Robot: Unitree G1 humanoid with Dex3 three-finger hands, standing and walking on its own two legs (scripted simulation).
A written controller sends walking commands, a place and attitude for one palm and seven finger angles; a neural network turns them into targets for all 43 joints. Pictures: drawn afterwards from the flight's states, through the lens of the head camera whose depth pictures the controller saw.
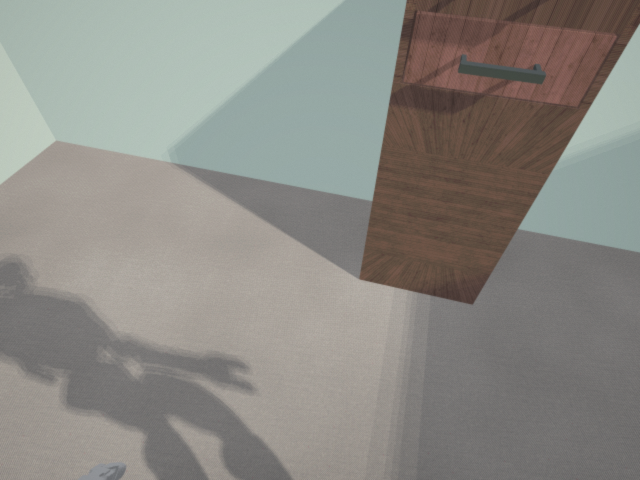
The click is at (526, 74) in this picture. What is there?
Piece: drawer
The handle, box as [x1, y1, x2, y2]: [458, 54, 545, 83]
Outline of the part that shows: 458,68 458,72 535,83 542,83 545,76 545,73 541,70 539,64 535,64 532,70 470,62 466,60 466,55 462,54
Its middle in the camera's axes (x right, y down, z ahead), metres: +0.38 -0.36 +0.81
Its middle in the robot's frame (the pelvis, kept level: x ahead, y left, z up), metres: +0.88 -0.33 +0.12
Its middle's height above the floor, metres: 0.89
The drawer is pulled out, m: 0.00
